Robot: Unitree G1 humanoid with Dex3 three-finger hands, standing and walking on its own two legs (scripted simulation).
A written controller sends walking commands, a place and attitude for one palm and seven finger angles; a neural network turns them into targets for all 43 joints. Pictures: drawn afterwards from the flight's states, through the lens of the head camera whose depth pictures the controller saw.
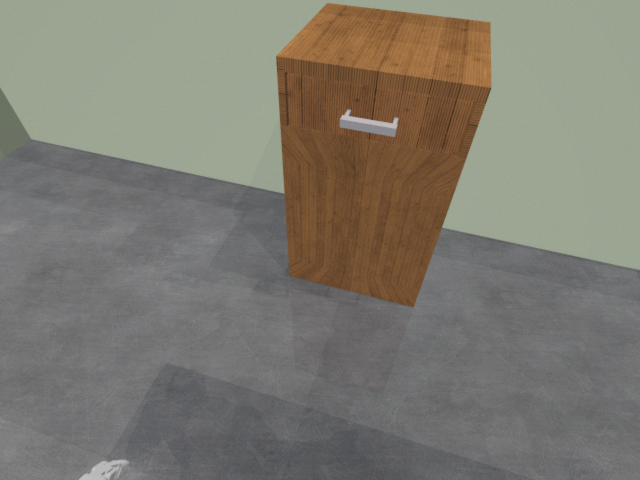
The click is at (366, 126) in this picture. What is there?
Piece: drawer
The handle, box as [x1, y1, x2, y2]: [340, 109, 398, 136]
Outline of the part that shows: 340,118 340,127 394,136 397,124 396,123 398,118 395,117 392,123 387,123 352,117 349,115 350,110 348,109 345,114 342,115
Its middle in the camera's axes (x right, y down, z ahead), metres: +0.12 -0.29 +0.95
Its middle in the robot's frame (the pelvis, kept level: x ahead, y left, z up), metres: +0.91 -0.08 -0.01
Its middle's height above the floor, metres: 0.76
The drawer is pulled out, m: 0.00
